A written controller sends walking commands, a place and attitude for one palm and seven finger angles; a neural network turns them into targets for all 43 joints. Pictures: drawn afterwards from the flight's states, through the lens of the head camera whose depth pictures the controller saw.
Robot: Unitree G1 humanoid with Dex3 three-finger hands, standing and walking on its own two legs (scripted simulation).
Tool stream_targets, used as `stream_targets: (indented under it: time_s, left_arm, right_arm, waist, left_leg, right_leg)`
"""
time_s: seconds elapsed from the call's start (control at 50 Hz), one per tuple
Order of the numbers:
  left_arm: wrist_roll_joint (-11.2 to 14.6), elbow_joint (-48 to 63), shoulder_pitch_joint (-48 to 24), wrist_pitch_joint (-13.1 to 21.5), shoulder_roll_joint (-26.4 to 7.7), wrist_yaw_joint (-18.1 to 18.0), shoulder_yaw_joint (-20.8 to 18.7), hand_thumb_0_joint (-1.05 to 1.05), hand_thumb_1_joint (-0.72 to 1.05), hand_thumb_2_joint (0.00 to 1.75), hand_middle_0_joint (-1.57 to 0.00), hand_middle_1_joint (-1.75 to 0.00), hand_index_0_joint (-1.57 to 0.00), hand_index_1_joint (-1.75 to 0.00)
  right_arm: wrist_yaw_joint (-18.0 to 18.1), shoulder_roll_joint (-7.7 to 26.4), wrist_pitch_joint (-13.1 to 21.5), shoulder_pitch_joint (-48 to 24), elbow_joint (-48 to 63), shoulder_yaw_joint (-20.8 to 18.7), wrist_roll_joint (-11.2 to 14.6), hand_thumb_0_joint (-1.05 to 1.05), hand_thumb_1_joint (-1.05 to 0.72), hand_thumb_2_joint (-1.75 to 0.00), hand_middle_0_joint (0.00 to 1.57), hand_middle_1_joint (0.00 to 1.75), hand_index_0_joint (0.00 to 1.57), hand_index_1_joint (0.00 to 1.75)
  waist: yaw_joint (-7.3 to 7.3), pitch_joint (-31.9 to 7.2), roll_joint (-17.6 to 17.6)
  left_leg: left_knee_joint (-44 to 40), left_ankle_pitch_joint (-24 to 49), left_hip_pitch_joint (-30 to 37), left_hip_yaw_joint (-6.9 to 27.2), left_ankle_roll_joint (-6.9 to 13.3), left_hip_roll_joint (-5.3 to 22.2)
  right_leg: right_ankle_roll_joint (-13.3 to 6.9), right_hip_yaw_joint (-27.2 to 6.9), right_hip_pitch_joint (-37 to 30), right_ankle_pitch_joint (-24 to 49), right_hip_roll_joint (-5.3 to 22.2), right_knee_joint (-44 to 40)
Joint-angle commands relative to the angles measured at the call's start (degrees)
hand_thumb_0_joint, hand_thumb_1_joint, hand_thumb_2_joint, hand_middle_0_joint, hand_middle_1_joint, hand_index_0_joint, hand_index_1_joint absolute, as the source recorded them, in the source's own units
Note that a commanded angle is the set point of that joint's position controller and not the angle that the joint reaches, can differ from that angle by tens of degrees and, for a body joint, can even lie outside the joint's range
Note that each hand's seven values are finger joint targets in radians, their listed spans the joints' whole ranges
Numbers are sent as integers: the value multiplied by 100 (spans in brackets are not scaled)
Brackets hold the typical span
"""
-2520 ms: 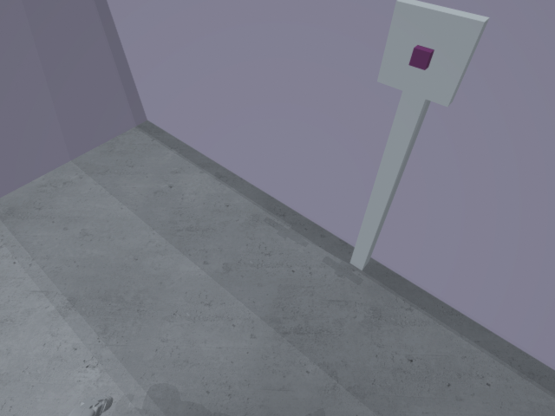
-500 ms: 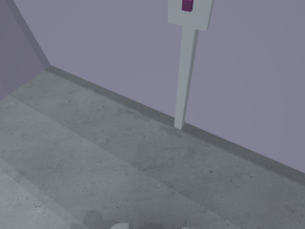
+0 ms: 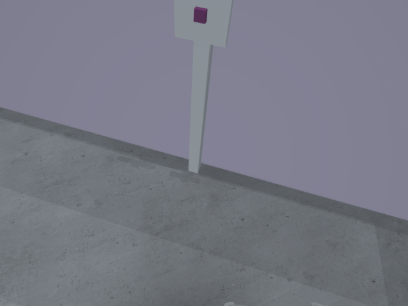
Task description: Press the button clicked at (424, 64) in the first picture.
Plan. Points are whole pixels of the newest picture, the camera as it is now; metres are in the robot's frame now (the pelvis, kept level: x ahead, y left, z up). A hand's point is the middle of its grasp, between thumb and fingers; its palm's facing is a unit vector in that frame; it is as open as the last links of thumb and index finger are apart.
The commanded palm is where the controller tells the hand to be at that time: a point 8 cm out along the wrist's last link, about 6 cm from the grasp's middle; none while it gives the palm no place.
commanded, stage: turn to face it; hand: left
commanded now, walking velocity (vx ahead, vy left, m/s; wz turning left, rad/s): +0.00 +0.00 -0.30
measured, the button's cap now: (200, 14) +0.89 +0.09 +0.15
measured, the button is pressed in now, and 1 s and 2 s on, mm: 0 0 0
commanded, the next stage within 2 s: take the last steps up to it in 0.14 s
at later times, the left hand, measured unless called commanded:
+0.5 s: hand out of the picture +0.11 +0.16 -0.16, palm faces -0.13 -0.97 -0.22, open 7.3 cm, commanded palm none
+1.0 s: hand (117, 263) +0.23 +0.22 -0.17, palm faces -0.15 -0.98 -0.15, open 7.4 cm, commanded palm none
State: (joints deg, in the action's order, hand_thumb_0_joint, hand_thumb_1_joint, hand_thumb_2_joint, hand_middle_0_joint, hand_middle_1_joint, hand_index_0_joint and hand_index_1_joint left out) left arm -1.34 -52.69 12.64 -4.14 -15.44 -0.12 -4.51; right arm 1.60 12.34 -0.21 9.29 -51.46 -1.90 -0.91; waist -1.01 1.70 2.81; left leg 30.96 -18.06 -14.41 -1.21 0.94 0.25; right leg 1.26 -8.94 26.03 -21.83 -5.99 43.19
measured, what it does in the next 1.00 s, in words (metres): walks ahead: right foot, then left foot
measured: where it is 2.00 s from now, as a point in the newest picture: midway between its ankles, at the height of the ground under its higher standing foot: (196, 287)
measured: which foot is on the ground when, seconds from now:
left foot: down 0.00-0.36, up 0.38-0.72, down 0.74-1.00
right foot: up 0.00-0.36, down 0.38-0.76, up 0.78-1.00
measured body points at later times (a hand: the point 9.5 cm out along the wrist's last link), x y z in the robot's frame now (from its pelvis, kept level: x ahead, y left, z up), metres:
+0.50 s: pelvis +0.01 -0.01 +0.00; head +0.01 -0.02 +0.45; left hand +0.11 +0.21 -0.14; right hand -0.08 -0.24 -0.16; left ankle +0.02 +0.11 -0.68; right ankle -0.05 -0.11 -0.73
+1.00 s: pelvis +0.18 +0.05 +0.01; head +0.19 +0.06 +0.46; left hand +0.24 +0.27 -0.15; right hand +0.12 -0.16 -0.14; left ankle +0.17 +0.13 -0.73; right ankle +0.16 -0.08 -0.65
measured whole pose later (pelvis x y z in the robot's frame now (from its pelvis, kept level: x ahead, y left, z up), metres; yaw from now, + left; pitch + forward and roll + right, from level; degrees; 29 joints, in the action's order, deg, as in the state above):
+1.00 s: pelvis +0.18 +0.05 +0.01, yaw -12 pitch +0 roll +0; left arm -1.8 -62.0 15.7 0.2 -9.6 0.4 -3.3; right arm 1.1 6.5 4.4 19.9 -62.8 -1.4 -1.3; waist 0.0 0.5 1.9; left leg 22.0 -14.8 -7.3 -11.7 3.3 0.8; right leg 1.1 4.4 30.2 -14.8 5.5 62.7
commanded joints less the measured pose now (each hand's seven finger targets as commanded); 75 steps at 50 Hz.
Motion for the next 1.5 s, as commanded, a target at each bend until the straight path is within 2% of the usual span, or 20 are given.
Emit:
stream_targets:
  time_s: [0.0,0.22,0.3,0.34,0.36,0.48,0.64,0.7,0.72,0.74,0.76,0.82,0.92,1.14,1.2,1.22,1.24,1.26,1.36,1.48]
  left_arm:
    - [-58,412,118,176,-436,111,-183,0,90,90,-20,-30,-20,-30]
    - [21,398,-526,152,1,91,62,0,90,90,-20,-30,-20,-30]
    - [-4,71,70,293,36,98,80,0,90,90,-20,-30,-20,-30]
    - [-59,-243,765,465,-665,-5,-43,0,90,90,-20,-30,-20,-30]
    - [25,-355,1213,442,-917,-48,-56,0,90,90,-20,-30,-20,-30]
    - [-13,-410,569,677,-217,-105,44,0,90,90,-20,-30,-20,-30]
    - [-56,-727,842,745,-458,-87,-6,0,90,90,-20,-30,-20,-30]
    - [-28,-798,844,689,-366,-66,-16,0,90,90,-20,-30,-20,-30]
    - [8,-800,1020,672,-75,-32,32,0,90,90,-20,-30,-20,-30]
    - [77,-652,1173,656,265,13,87,0,90,90,-20,-30,-20,-30]
    - [30,-523,803,625,138,-38,107,0,90,90,-20,-30,-20,-30]
    - [-39,-598,277,679,287,96,73,0,90,90,-20,-30,-20,-30]
    - [-62,-786,746,495,529,95,98,0,90,90,-20,-30,-20,-30]
    - [-33,-294,-621,569,554,86,107,0,90,90,-20,-30,-20,-30]
    - [-54,-662,542,679,344,53,54,0,90,90,-20,-30,-20,-30]
    - [-77,-891,1241,773,-12,8,-26,0,90,90,-20,-30,-20,-30]
    - [-62,-1023,1889,833,-597,-65,-170,0,90,90,-20,-30,-20,-30]
    - [64,-1054,1978,829,-689,-95,-145,0,90,90,-20,-30,-20,-30]
    - [-35,-509,-83,686,135,-268,123,0,90,90,-20,-30,-20,-30]
    - [-20,-220,-130,432,-325,-258,-45,0,90,90,-20,-30,-20,-30]
  right_arm:
    - [112,944,131,-76,420,-183,-71,0,-90,-90,20,30,20,30]
    - [81,977,88,1061,-241,-274,-77,0,-90,-90,20,30,20,30]
    - [27,917,77,1097,-465,-239,-66,0,-90,-90,20,30,20,30]
    - [-45,279,138,1141,-379,-72,26,0,-90,-90,20,30,20,30]
    - [-77,409,104,507,-154,-79,-55,0,-90,-90,20,30,20,30]
    - [-244,190,45,799,-588,-187,-97,0,-90,-90,20,30,20,30]
    - [-367,90,162,456,-326,-196,-18,0,-90,-90,20,30,20,30]
    - [-285,266,278,1354,-619,-220,-49,0,-90,-90,20,30,20,30]
    - [-197,691,343,2102,-854,-305,-104,0,-90,-90,20,30,20,30]
    - [-127,1322,369,2725,-996,-417,-136,0,-90,-90,20,30,20,30]
    - [-51,1291,314,2807,-1077,-380,-91,0,-90,-90,20,30,20,30]
    - [-11,420,431,1625,-881,-152,-68,0,-90,-90,20,30,20,30]
    - [25,161,549,1461,-1015,-90,-5,0,-90,-90,20,30,20,30]
    - [33,130,440,2047,-1438,-153,-84,0,-90,-90,20,30,20,30]
    - [24,228,411,1873,-1454,-156,-27,0,-90,-90,20,30,20,30]
    - [-19,111,435,1896,-1421,-143,28,0,-90,-90,20,30,20,30]
    - [-45,-217,480,2148,-1270,-85,79,0,-90,-90,20,30,20,30]
    - [-17,-36,393,1969,-1175,-82,84,0,-90,-90,20,30,20,30]
    - [25,-560,-59,1717,-1269,-32,69,0,-90,-90,20,30,20,30]
    - [-45,-154,-229,1099,-716,-167,29,0,-90,-90,20,30,20,30]
  waist:
    - [-112,-59,-817]
    - [370,-139,-1406]
    - [83,-419,-1038]
    - [-192,-520,986]
    - [-499,-116,1010]
    - [96,676,462]
    - [65,700,645]
    - [467,285,17]
    - [708,-202,-1018]
    - [773,-699,-2549]
    - [857,-706,-2630]
    - [419,428,-689]
    - [52,271,-749]
    - [337,637,-764]
    - [-221,-2,-519]
    - [-485,-506,-87]
    - [-535,-1205,1304]
    - [-500,-1269,1087]
    - [332,-35,87]
    - [127,-240,545]
  left_leg:
    - [-1435,1774,264,1097,784,1722]
    - [-931,3445,979,400,821,1729]
    - [-578,1065,347,252,478,1574]
    - [1205,-1113,-1856,-806,-174,649]
    - [2060,-1871,-2411,-503,-253,488]
    - [2586,-60,-1923,-295,-331,746]
    - [1049,165,-1091,-483,-245,639]
    - [-23,417,600,-774,-192,304]
    - [-550,38,1612,0,10,858]
    - [-1403,-234,2255,2090,509,2314]
    - [-1978,-982,1947,2823,671,2598]
    - [-2073,-299,551,1465,622,2085]
    - [-2148,1267,519,193,689,1674]
    - [-1550,2831,1152,-240,729,1699]
    - [-96,3635,884,-570,438,1378]
    - [1103,3021,49,-709,216,1128]
    - [2867,-103,-1336,-1033,-77,324]
    - [3996,-1621,-1517,-409,-73,175]
    - [2575,-732,-472,-4,-314,664]
    - [2270,-566,-897,-138,-409,367]
  right_leg:
    - [174,457,813,-207,411,2564]
    - [124,1191,-266,-425,663,114]
    - [-74,1430,-1774,437,562,-1717]
    - [-750,-690,-3712,207,2275,-2784]
    - [-1244,-1538,-3152,8,2975,-3156]
    - [-1050,-85,-1518,51,2170,-3409]
    - [-895,307,-1322,202,2186,-3200]
    - [-629,771,-941,717,1727,-1887]
    - [-436,1157,-510,864,1261,-330]
    - [-164,1704,513,-986,533,1490]
    - [-265,1061,870,-1231,599,2690]
    - [-259,897,1109,252,1284,2981]
    - [-23,1109,730,790,1348,2023]
    - [-158,1600,327,872,1108,-468]
    - [-306,1889,-1493,1423,739,-1340]
    - [-567,1239,-2834,1900,1291,-1427]
    - [-1244,-879,-4128,3099,2897,-1821]
    - [-1656,-1425,-3754,3754,3347,-2308]
    - [-1074,1010,-684,4620,2450,-2357]
    - [-1245,972,-1144,4302,2500,-2144]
